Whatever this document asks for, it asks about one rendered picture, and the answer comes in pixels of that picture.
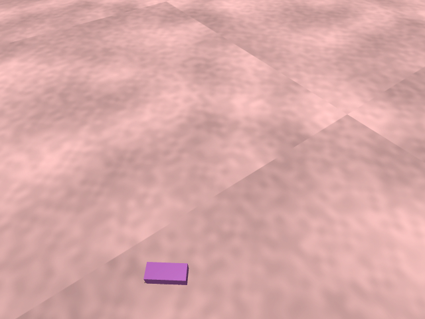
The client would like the carton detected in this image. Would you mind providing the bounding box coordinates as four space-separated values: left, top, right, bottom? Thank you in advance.
143 262 189 285

